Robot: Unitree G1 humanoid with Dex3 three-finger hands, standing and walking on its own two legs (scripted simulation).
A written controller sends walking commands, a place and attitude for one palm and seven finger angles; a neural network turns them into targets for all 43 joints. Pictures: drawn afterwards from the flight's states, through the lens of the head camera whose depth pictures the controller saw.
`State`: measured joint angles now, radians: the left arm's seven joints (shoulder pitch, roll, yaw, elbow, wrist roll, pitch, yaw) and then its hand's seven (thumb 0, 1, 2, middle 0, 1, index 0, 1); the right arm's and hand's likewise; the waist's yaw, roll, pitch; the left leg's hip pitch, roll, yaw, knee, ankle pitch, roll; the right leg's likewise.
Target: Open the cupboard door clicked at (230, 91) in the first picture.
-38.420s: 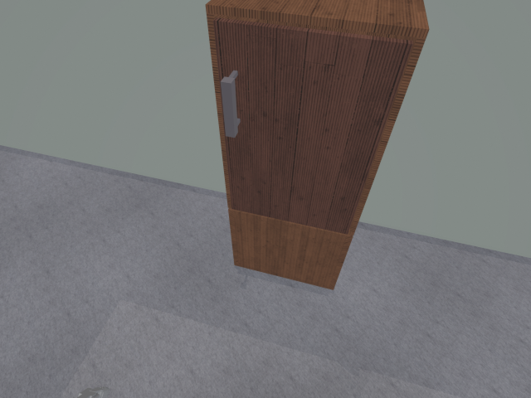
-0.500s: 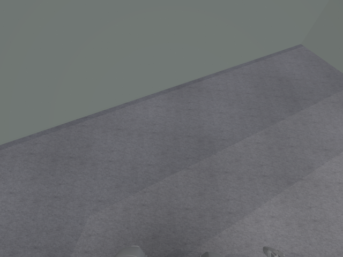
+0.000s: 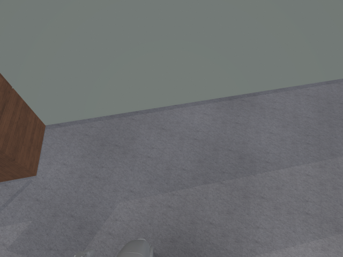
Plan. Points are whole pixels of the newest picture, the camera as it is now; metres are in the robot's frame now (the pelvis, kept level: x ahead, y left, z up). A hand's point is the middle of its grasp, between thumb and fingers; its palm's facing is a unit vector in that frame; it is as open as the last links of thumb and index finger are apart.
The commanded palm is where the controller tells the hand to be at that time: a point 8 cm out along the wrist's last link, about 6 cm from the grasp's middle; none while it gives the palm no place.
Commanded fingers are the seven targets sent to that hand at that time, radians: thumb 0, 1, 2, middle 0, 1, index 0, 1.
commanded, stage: turn to face it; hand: left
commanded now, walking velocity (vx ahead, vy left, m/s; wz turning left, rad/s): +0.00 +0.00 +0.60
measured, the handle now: out of the picture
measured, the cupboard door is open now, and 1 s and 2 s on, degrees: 47 47 47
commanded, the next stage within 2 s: take the last steps up to it in 1.56 s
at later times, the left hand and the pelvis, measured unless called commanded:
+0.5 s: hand out of the picture +0.08 +0.23 -0.16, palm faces +0.31 -0.90 -0.30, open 7.4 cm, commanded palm none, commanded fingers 0.00 0.90 0.90 -0.20 -0.30 -0.20 -0.30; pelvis +0.03 -0.02 -0.01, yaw +18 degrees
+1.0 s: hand out of the picture +0.00 +0.24 -0.17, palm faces +0.60 -0.76 -0.24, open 7.4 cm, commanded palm none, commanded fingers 0.00 0.90 0.90 -0.20 -0.30 -0.20 -0.30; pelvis +0.06 +0.01 +0.00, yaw +36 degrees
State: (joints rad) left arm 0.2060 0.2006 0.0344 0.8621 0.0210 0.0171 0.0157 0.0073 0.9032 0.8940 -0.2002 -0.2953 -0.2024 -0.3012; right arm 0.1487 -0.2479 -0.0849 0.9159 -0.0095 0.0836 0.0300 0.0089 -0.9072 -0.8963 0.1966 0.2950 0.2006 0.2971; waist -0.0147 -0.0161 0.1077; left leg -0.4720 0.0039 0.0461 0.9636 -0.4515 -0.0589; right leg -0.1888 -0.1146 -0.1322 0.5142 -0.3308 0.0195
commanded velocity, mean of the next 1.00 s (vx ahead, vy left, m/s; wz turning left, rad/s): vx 0.00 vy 0.00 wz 0.60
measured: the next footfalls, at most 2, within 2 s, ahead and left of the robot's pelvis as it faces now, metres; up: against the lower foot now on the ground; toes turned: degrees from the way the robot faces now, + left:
left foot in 0.12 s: +0.06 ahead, +0.13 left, +0.00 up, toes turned +9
right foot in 0.46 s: +0.11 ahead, -0.13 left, +0.00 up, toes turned +14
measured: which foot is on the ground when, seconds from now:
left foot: up 0.00-0.10, down 0.12-0.46, up 0.48-0.76, down 0.78-1.00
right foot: down 0.00-0.12, up 0.14-0.44, down 0.46-0.78, up 0.80-1.00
